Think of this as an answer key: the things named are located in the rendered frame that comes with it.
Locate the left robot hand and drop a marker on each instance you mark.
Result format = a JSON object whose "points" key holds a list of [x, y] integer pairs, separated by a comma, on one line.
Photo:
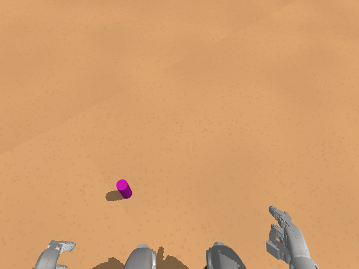
{"points": [[49, 257]]}

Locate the right robot hand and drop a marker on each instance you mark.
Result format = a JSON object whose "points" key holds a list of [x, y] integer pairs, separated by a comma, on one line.
{"points": [[291, 242]]}

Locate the right robot arm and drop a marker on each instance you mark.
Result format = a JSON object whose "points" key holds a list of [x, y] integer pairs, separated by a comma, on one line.
{"points": [[302, 263]]}

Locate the can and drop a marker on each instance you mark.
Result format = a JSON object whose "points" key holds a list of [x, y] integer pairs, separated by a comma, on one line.
{"points": [[124, 188]]}

